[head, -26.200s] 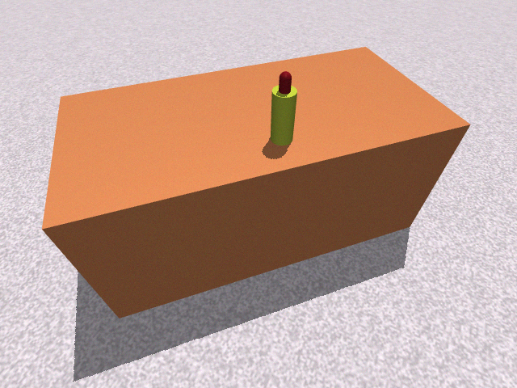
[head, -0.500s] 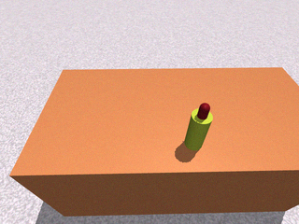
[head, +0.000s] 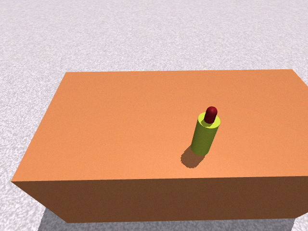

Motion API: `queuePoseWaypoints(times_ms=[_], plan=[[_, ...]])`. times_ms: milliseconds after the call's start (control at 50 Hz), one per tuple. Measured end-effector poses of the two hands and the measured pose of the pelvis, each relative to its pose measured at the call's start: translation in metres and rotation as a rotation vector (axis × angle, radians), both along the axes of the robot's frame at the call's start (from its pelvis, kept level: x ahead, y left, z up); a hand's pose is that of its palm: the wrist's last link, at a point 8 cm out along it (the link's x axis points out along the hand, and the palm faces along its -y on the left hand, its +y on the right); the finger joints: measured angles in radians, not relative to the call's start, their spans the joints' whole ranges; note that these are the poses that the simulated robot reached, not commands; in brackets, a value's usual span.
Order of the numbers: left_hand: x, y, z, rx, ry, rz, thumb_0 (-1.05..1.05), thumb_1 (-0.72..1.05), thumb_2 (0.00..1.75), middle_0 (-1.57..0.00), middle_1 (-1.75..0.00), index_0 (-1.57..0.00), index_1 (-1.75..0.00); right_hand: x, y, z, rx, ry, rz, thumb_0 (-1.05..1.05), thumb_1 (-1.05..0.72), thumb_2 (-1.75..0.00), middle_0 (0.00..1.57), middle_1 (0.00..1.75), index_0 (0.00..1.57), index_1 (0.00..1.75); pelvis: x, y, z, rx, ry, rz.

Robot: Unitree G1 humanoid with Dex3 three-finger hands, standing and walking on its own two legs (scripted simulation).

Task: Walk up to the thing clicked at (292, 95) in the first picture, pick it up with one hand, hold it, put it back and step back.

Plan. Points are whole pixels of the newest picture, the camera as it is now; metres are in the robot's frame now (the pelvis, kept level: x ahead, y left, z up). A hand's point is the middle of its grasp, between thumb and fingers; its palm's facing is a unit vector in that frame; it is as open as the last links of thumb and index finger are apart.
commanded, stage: stand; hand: right
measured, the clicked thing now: (205, 130) +0.47 -0.18 -0.07
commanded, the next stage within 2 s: none
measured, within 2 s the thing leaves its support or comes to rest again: neither
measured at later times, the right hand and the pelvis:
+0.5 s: hand out of the picture +0.07 -0.25 -0.16, palm faces -0.03 +0.94 -0.35, open 7.6 cm; pelvis +0.00 +0.00 +0.00, yaw +0 degrees
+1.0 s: hand out of the picture +0.08 -0.25 -0.16, palm faces -0.03 +0.94 -0.35, open 7.4 cm; pelvis +0.01 +0.00 +0.00, yaw +0 degrees
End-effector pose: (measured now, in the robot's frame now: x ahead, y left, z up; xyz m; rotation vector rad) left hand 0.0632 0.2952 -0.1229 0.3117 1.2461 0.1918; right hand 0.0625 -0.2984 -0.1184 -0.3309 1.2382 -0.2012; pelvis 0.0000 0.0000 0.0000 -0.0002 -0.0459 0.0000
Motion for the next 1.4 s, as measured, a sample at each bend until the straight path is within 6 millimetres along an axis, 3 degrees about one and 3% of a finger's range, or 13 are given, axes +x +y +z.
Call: queuePoseWaypoints(times_ms=[220, 320, 440, 660, 1400], plan=[[-0.002, -0.001, -0.001, -0.001, 0.006, 0.001, 0.01, 0.91, 0.90, -0.20, -0.30, -0.21, -0.30, 0.000, 0.000, -0.001, 0.003, 0.007, 0.002, 0.00, -0.30, -0.72, 0.19, 0.28, 0.19, 0.28, 0.001, -0.001, 0.000, -0.001, 0.004, 0.003], [-0.001, -0.001, 0.000, 0.000, 0.007, 0.001, 0.01, 0.91, 0.90, -0.20, -0.30, -0.21, -0.30, 0.002, 0.001, -0.001, 0.005, 0.007, 0.002, 0.00, -0.62, -0.83, 0.20, 0.29, 0.20, 0.29, 0.002, -0.001, 0.000, -0.001, 0.005, 0.004], [0.001, -0.001, 0.000, 0.000, 0.001, 0.000, 0.01, 0.91, 0.90, -0.20, -0.30, -0.21, -0.30, 0.004, 0.001, -0.001, 0.007, 0.002, 0.003, 0.00, -0.82, -0.87, 0.20, 0.30, 0.20, 0.30, 0.003, -0.001, 0.000, -0.001, 0.005, 0.003], [0.006, -0.001, 0.001, 0.001, -0.008, -0.002, 0.01, 0.91, 0.90, -0.20, -0.30, -0.21, -0.30, 0.008, 0.001, -0.001, 0.007, -0.002, 0.004, 0.00, -0.90, -0.89, 0.20, 0.30, 0.20, 0.30, 0.004, -0.001, 0.000, -0.001, 0.007, 0.004], [0.009, 0.003, 0.001, 0.003, -0.006, 0.004, 0.01, 0.91, 0.90, -0.20, -0.30, -0.21, -0.30, 0.016, 0.005, 0.000, 0.008, -0.003, 0.010, 0.00, -0.91, -0.89, 0.20, 0.30, 0.20, 0.30, 0.010, 0.002, 0.000, -0.002, 0.010, 0.010]])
